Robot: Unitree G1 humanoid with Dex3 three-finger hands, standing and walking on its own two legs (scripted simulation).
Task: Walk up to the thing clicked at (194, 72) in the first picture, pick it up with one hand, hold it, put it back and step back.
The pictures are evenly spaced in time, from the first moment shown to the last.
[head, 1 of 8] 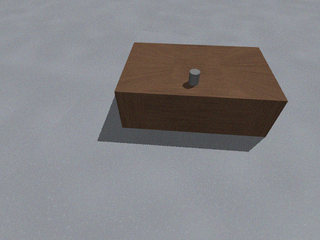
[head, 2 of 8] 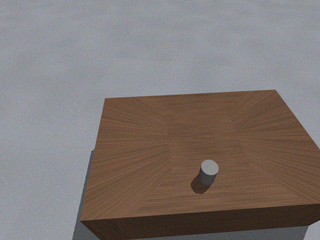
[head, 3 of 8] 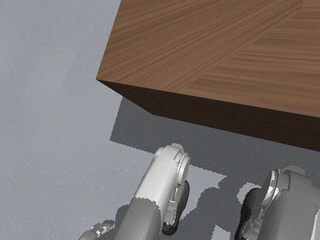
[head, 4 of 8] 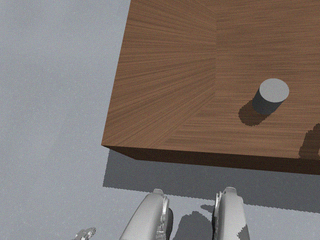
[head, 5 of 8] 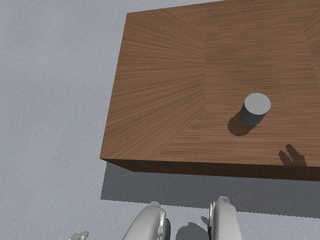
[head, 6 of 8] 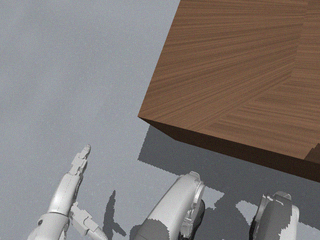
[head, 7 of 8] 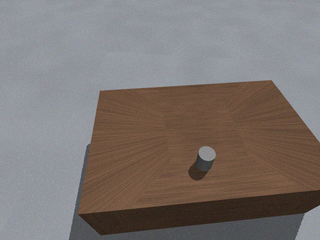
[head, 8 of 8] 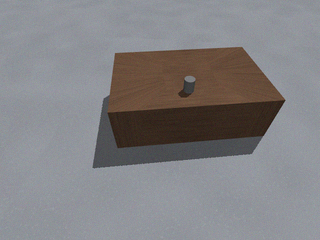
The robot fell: no
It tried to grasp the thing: yes
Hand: right
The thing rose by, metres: 0.01
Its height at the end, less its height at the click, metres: +0.00
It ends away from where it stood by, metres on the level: 0.02
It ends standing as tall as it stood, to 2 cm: yes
